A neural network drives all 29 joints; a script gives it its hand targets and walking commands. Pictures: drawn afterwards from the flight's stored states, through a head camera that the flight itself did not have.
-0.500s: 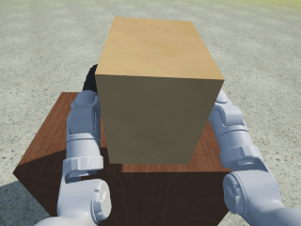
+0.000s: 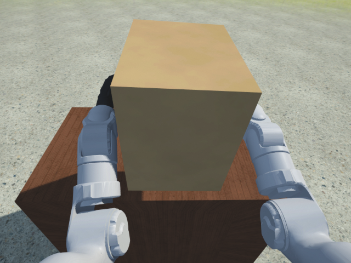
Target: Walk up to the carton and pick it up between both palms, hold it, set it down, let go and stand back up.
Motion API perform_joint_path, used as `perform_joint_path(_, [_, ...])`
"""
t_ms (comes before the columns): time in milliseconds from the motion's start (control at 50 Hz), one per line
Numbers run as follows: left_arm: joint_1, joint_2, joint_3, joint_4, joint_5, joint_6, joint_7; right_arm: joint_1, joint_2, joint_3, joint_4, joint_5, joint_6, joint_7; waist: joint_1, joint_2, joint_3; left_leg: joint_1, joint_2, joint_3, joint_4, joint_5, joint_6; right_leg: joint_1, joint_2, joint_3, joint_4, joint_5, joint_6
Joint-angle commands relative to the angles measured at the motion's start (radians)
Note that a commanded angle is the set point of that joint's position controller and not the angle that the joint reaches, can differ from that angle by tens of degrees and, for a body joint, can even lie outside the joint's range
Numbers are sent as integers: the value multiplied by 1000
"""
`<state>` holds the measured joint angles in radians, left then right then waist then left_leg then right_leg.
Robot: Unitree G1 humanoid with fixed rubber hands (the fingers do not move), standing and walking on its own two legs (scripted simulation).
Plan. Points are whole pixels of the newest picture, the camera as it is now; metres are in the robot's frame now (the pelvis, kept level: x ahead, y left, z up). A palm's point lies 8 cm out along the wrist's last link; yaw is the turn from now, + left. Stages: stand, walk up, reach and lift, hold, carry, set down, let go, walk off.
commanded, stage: hold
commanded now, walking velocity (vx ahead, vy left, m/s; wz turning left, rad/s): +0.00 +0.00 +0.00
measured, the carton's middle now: (177, 105) +0.39 +0.02 +0.20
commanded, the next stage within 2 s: none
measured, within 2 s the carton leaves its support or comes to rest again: neither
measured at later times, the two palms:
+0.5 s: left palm (106, 109) +0.36 +0.17 +0.21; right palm (244, 106) +0.38 -0.13 +0.21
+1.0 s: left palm (107, 109) +0.36 +0.17 +0.21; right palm (244, 106) +0.38 -0.13 +0.21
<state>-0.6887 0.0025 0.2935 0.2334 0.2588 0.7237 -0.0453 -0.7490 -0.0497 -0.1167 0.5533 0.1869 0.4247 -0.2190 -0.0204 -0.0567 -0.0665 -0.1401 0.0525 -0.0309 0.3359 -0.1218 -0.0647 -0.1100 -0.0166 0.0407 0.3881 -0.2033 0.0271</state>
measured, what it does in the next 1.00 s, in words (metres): stands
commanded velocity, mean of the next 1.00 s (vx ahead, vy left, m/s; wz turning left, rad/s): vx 0.00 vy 0.00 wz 0.00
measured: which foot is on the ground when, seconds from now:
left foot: down 0.00-1.00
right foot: down 0.00-1.00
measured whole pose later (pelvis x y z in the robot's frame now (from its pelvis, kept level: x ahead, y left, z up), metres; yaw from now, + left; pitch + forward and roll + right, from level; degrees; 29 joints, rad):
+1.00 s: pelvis +0.00 +0.00 +0.00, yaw +0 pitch -4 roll +0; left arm -0.69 0.00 0.29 0.24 0.26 0.72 -0.05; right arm -0.75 -0.05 -0.12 0.55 0.19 0.42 -0.22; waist -0.02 -0.06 -0.06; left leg -0.14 0.05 -0.03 0.34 -0.12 -0.06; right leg -0.11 -0.02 0.04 0.39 -0.20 0.03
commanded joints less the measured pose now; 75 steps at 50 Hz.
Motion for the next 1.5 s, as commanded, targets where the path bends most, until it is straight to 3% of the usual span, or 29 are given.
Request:
perform_joint_path(0, [-560, -603, -497, -125, -128, -73, -131, -731, 582, 461, -327, 123, -61, 81, -105, 80, -338, 208, -121, 61, -10, 108, 35, 148, 80, -84, -137, 208, 30])
perform_joint_path(20, [-574, -598, -487, -135, -124, -72, -131, -734, 589, 454, -323, 128, -64, 84, -97, 99, -342, 218, -122, 63, -15, 107, 37, 141, 79, -82, -135, 192, 32])
perform_joint_path(60, [-559, -599, -482, -100, -126, -70, -135, -755, 581, 448, -323, 121, -63, 84, -100, 56, -316, 205, -115, 61, -17, 87, 39, 131, 79, -87, -144, 177, 31])
perform_joint_path(140, [-582, -608, -517, -159, -142, -79, -128, -749, 593, 461, -350, 139, -71, 85, -108, 96, -369, 227, -121, 63, -1, 137, 30, 149, 80, -84, -128, 228, 35])
perform_joint_path(220, [-572, -602, -488, -104, -118, -75, -132, -723, 581, 435, -284, 113, -64, 87, -108, 80, -293, 203, -117, 59, -22, 64, 41, 123, 76, -87, -147, 148, 26])
perform_joint_path(340, [-594, -614, -501, -135, -129, -81, -128, -747, 587, 443, -306, 122, -73, 93, -99, 92, -330, 209, -113, 58, -17, 83, 36, 129, 78, -85, -139, 162, 24])
perform_joint_path(360, [-576, -621, -498, -125, -125, -79, -126, -749, 587, 439, -312, 116, -73, 92, -110, 89, -346, 220, -113, 58, -14, 89, 34, 131, 81, -87, -142, 169, 24])
perform_joint_path(500, [-566, -600, -481, -85, -116, -76, -128, -757, 580, 435, -299, 115, -71, 93, -93, 76, -304, 198, -118, 62, -23, 62, 41, 121, 78, -83, -145, 137, 26])
perform_joint_path(520, [-589, -609, -496, -112, -121, -77, -131, -718, 578, 420, -258, 102, -66, 92, -113, 92, -299, 201, -113, 58, -26, 51, 38, 109, 73, -87, -143, 126, 24])
perform_joint_path(540, [-579, -608, -491, -125, -120, -78, -130, -730, 581, 433, -279, 107, -71, 95, -95, 94, -325, 208, -114, 61, -23, 71, 36, 124, 79, -87, -141, 137, 25])
perform_joint_path(660, [-565, -603, -510, -143, -139, -81, -129, -719, 593, 460, -330, 124, -70, 84, -102, 81, -350, 214, -120, 62, -10, 123, 38, 157, 77, -79, -130, 229, 32])
perform_joint_path(720, [-575, -590, -487, -114, -126, -74, -133, -742, 589, 454, -312, 121, -68, 87, -91, 63, -300, 206, -120, 67, -21, 79, 44, 131, 74, -82, -142, 175, 35])
perform_joint_path(740, [-585, -615, -510, -165, -141, -82, -129, -745, 601, 466, -341, 128, -76, 87, -99, 76, -391, 229, -115, 63, -8, 120, 38, 147, 80, -88, -135, 206, 33])
perform_joint_path(800, [-549, -602, -499, -128, -127, -71, -129, -710, 571, 450, -311, 117, -64, 84, -107, 70, -321, 223, -118, 59, -11, 112, 36, 148, 77, -82, -140, 208, 29])
perform_joint_path(900, [-543, -598, -484, -105, -115, -74, -122, -711, 575, 439, -282, 122, -64, 92, -90, 94, -317, 209, -115, 59, -18, 77, 38, 123, 79, -84, -143, 159, 26])
perform_joint_path(920, [-567, -609, -487, -103, -124, -77, -126, -730, 578, 437, -290, 108, -69, 92, -102, 71, -320, 210, -114, 60, -23, 63, 38, 119, 76, -89, -146, 144, 26])
perform_joint_path(960, [-585, -604, -500, -138, -135, -79, -125, -755, 589, 459, -324, 122, -73, 91, -88, 81, -351, 207, -116, 60, -15, 90, 41, 127, 78, -85, -138, 171, 31])
perform_joint_path(1000, [-566, -595, -488, -131, -125, -76, -128, -708, 581, 437, -285, 111, -66, 89, -101, 91, -317, 212, -115, 60, -18, 89, 35, 129, 74, -85, -141, 175, 26])
perform_joint_path(1040, [-551, -588, -471, -83, -116, -70, -135, -723, 573, 439, -288, 112, -61, 89, -97, 61, -297, 203, -117, 63, -30, 64, 44, 128, 76, -84, -148, 153, 33])
perform_joint_path(1060, [-588, -601, -503, -160, -138, -83, -132, -732, 601, 462, -315, 121, -71, 89, -98, 74, -354, 219, -117, 65, -17, 113, 39, 146, 77, -88, -135, 196, 31])
perform_joint_path(1100, [-583, -613, -511, -148, -140, -79, -129, -733, 585, 451, -324, 126, -71, 84, -102, 94, -366, 226, -119, 62, -6, 134, 31, 149, 82, -85, -132, 220, 29])
perform_joint_path(1180, [-561, -611, -511, -165, -139, -77, -124, -731, 581, 479, -345, 134, -70, 83, -100, 76, -361, 236, -120, 58, 1, 157, 34, 164, 80, -82, -127, 252, 32])
perform_joint_path(1200, [-571, -602, -508, -160, -137, -77, -124, -725, 582, 470, -335, 138, -68, 82, -96, 96, -356, 230, -119, 59, 0, 145, 30, 144, 81, -87, -129, 233, 33])
perform_joint_path(1220, [-585, -606, -497, -131, -129, -76, -126, -726, 576, 445, -291, 116, -62, 86, -109, 69, -323, 219, -117, 59, -15, 82, 37, 127, 81, -85, -143, 163, 30])
perform_joint_path(1340, [-564, -609, -505, -118, -138, -74, -128, -736, 573, 449, -329, 117, -71, 84, -110, 63, -321, 213, -117, 62, -15, 96, 38, 134, 76, -85, -140, 189, 32])
perform_joint_path(1360, [-571, -620, -504, -140, -135, -78, -126, -748, 589, 460, -347, 127, -76, 85, -95, 80, -357, 220, -115, 60, -10, 118, 37, 139, 81, -85, -137, 202, 30])
perform_joint_path(1380, [-580, -604, -499, -134, -136, -78, -126, -712, 574, 446, -305, 109, -65, 86, -108, 77, -326, 215, -117, 59, -16, 93, 37, 132, 77, -84, -141, 184, 33])
perform_joint_path(1400, [-581, -605, -489, -131, -125, -79, -125, -738, 587, 455, -313, 115, -71, 88, -91, 79, -329, 216, -118, 63, -17, 94, 38, 134, 81, -88, -138, 167, 31])
perform_joint_path(1480, [-572, -613, -491, -95, -116, -71, -130, -748, 574, 423, -292, 103, -71, 91, -104, 89, -301, 196, -112, 61, -29, 38, 41, 111, 77, -86, -149, 112, 21])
